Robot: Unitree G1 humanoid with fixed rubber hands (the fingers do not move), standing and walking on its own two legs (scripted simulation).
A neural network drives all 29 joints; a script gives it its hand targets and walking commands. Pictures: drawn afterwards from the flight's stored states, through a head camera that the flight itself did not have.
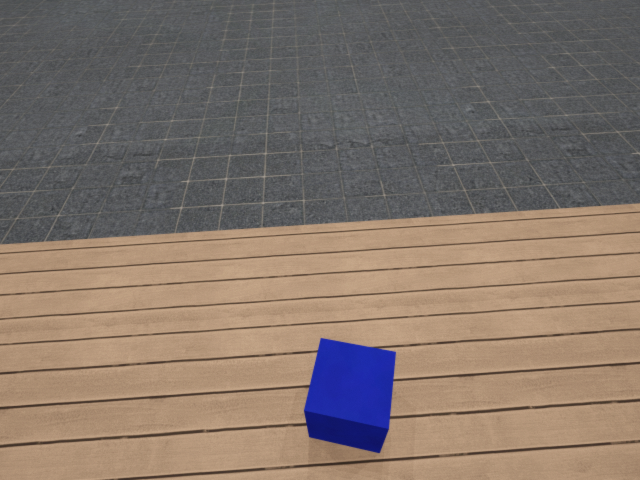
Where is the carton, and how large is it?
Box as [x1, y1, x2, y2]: [304, 338, 395, 452]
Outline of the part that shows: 321,338 304,408 309,436 379,452 388,429 395,352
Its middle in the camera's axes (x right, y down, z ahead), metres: +0.09 +0.44 +1.09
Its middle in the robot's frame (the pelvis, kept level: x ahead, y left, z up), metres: +0.44 -0.02 -0.64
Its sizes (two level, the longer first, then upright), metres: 0.210 0.200 0.250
